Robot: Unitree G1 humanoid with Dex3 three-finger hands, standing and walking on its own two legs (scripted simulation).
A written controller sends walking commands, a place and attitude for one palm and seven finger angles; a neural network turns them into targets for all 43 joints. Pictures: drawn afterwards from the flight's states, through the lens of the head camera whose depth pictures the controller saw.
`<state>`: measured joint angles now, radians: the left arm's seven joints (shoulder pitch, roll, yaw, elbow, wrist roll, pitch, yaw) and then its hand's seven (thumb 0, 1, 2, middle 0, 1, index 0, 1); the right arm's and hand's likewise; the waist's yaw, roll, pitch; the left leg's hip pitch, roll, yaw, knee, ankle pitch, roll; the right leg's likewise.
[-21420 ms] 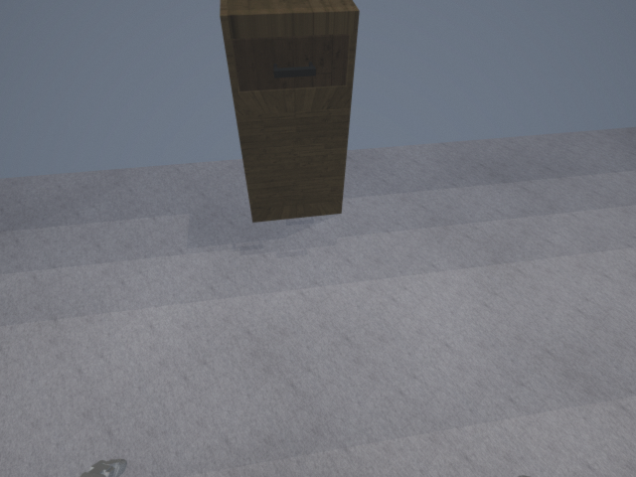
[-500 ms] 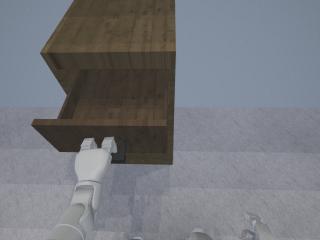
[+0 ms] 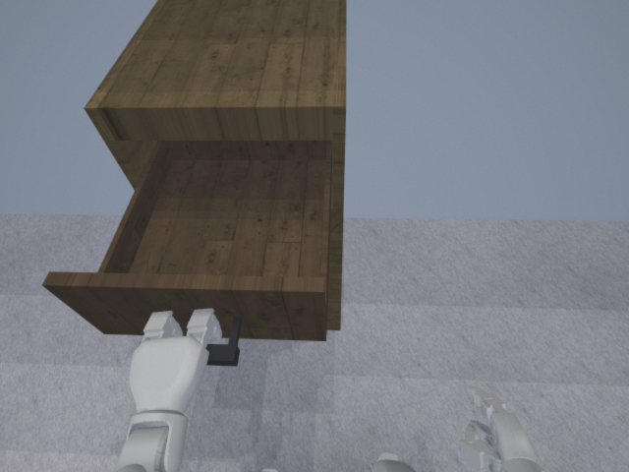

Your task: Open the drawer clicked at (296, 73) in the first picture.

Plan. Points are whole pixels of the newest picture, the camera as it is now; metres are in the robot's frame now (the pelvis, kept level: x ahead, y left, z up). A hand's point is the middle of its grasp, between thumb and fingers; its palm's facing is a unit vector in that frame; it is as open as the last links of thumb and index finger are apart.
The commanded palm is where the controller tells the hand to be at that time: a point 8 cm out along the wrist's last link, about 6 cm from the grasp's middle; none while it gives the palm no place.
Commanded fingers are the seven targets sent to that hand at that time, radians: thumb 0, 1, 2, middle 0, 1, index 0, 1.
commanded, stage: pull the drawer open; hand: left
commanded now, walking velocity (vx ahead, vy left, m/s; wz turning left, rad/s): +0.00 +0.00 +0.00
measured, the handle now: (192, 338) +0.29 +0.19 -0.02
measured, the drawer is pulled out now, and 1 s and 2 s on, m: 0.27 0.30 0.29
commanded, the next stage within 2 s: open the thumb to release the handle in 0.34 s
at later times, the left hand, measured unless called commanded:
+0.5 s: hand (182, 398) +0.22 +0.19 -0.04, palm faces +0.01 -0.07 -1.00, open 5.6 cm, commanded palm +0.20 +0.20 +0.01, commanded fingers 0.00 0.62 0.78 -0.38 -1.32 -0.38 -1.32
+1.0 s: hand (182, 394) +0.22 +0.19 -0.04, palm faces +0.00 -0.06 -1.00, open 12.8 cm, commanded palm +0.20 +0.21 +0.01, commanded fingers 0.00 -0.50 0.30 -0.30 -1.20 -0.30 -1.20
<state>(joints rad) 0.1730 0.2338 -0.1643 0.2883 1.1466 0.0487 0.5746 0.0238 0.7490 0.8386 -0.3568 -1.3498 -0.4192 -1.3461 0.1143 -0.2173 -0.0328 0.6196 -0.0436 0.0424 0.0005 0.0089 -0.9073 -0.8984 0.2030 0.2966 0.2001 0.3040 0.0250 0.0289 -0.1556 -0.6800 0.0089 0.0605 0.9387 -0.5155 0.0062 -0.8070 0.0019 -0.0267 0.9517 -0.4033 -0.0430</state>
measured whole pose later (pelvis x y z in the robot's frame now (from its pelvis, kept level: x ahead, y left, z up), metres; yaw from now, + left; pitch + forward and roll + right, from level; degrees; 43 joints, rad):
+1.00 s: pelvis -0.02 -0.02 +0.00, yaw +1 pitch +14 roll +2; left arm 0.17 0.27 -0.14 0.30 1.14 0.00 0.57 0.00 -0.34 0.37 -0.36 -1.24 -0.35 -1.22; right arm 0.10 -0.22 -0.03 0.64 -0.04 0.02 -0.04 0.01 -0.91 -0.90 0.20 0.30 0.20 0.30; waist 0.04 0.02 -0.14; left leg -0.71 0.01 0.04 0.96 -0.49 -0.01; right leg -0.83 0.00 -0.04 0.98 -0.39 -0.06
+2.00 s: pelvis -0.01 +0.00 +0.02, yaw +0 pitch +9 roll +2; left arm 0.18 0.27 -0.17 0.21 1.09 0.06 0.51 0.00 -0.49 0.30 -0.33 -1.20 -0.40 -1.22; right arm 0.10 -0.23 -0.03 0.63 -0.03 0.05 -0.04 0.01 -0.91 -0.90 0.20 0.30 0.20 0.30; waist 0.05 0.04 -0.10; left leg -0.53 0.00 0.05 0.81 -0.44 0.00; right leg -0.66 0.00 -0.03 0.83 -0.34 -0.05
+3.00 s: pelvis +0.00 +0.00 +0.05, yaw +0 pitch +3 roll +1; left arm 0.19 0.30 -0.20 -0.04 1.05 0.11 0.29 0.00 -0.49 0.30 -0.32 -1.20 -0.33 -1.20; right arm 0.08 -0.23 -0.01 0.63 -0.01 0.08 0.00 0.01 -0.91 -0.90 0.20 0.30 0.20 0.30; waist 0.10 0.07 -0.04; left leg -0.27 0.00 0.06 0.57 -0.35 0.00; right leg -0.41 0.01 -0.02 0.63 -0.27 -0.04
